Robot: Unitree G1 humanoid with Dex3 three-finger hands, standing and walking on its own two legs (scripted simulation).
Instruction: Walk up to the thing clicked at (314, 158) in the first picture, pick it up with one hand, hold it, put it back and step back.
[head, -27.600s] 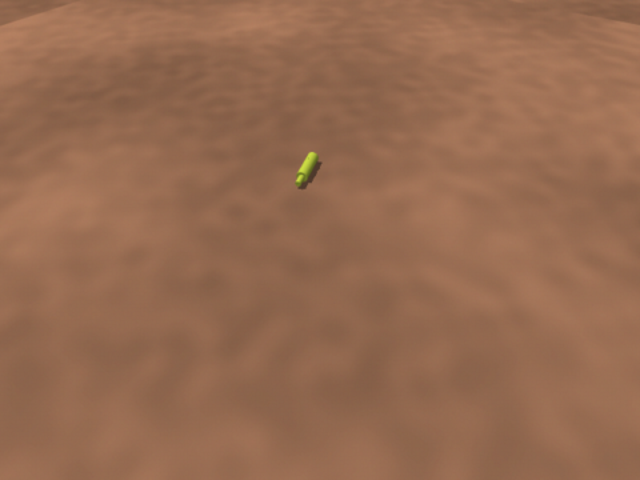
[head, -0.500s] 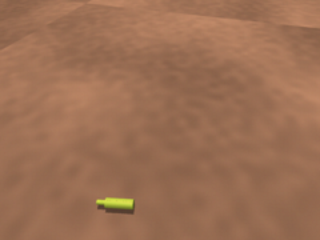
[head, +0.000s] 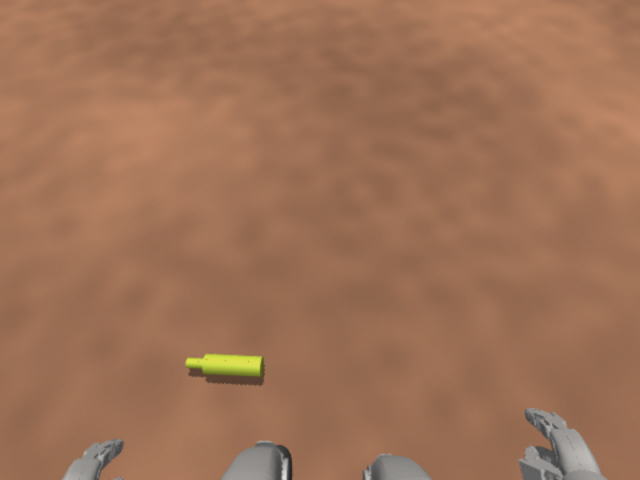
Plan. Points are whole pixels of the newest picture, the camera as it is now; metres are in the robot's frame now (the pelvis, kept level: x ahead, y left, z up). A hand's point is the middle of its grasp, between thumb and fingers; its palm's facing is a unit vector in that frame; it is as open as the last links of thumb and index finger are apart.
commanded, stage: walk up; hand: left
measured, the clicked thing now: (224, 364) +0.45 +0.31 -0.72
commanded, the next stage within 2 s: stand in 1.18 s
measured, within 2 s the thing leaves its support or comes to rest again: neither
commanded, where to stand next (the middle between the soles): +0.06 +0.04 m, yaw +1 degrees
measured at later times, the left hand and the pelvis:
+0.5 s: hand out of the picture -0.04 +0.30 -0.12, palm faces +0.09 -0.90 -0.43, open 7.4 cm; pelvis -0.03 +0.01 +0.01, yaw +6 degrees
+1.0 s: hand out of the picture +0.05 +0.28 -0.12, palm faces +0.03 -0.93 -0.37, open 7.4 cm; pelvis -0.03 +0.01 +0.02, yaw +3 degrees
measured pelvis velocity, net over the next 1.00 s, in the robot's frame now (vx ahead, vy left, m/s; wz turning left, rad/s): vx -0.03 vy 0.01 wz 0.05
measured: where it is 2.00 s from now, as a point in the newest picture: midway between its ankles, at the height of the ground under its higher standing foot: outside the picture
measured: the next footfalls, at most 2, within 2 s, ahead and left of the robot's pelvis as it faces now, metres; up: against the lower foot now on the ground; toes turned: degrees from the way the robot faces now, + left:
right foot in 0.06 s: +0.04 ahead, -0.11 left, +0.00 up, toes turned +5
left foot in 0.48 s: +0.01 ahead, +0.14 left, +0.00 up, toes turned +5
